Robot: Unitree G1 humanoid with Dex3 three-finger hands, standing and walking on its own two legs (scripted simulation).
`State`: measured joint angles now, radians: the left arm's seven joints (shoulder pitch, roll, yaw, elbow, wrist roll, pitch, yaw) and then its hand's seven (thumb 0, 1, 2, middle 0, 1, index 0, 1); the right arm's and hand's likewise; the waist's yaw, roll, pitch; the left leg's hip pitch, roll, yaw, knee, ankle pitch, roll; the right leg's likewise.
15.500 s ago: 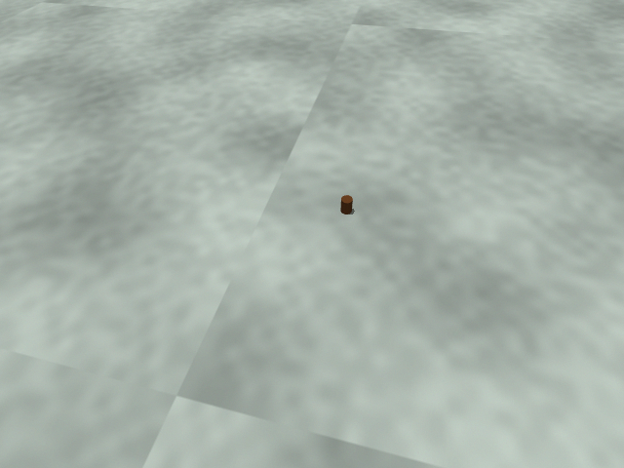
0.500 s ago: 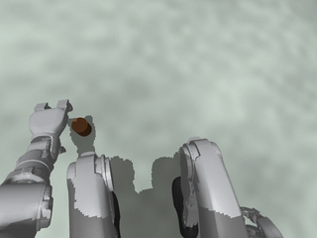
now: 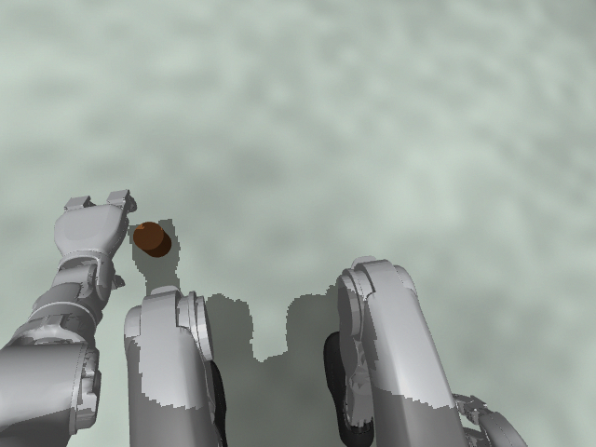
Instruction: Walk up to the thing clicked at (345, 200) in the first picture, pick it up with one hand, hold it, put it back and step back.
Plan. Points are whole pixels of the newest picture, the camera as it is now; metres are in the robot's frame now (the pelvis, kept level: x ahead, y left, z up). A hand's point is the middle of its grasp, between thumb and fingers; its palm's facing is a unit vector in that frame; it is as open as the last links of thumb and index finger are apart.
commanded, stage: rise first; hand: left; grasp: from above
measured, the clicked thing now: (153, 240) +0.45 +0.22 -0.30
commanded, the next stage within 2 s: approach in 0.20 s
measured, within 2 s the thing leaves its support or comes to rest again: neither
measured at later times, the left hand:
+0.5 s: hand (120, 248) +0.41 +0.24 -0.18, palm faces -0.45 -0.04 -0.89, open 12.8 cm
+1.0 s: hand (132, 235) +0.43 +0.23 -0.21, palm faces -0.50 -0.08 -0.86, open 13.5 cm
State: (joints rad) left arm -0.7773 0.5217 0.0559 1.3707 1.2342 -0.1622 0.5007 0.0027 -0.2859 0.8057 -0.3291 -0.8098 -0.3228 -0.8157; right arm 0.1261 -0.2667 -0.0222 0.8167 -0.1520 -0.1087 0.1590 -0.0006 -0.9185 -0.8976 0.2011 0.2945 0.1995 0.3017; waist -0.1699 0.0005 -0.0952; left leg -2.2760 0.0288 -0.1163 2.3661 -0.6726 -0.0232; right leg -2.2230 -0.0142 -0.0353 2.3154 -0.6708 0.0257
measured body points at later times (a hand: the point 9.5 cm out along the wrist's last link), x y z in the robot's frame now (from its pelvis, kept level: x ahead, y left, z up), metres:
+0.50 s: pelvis +0.00 +0.00 -0.01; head +0.21 +0.05 +0.39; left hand +0.43 +0.24 -0.13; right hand +0.07 -0.28 -0.13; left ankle +0.08 +0.13 -0.30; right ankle +0.10 -0.13 -0.30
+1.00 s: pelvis +0.01 +0.00 -0.02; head +0.24 +0.03 +0.36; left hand +0.46 +0.23 -0.16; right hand +0.02 -0.27 -0.14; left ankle +0.08 +0.13 -0.30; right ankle +0.10 -0.13 -0.30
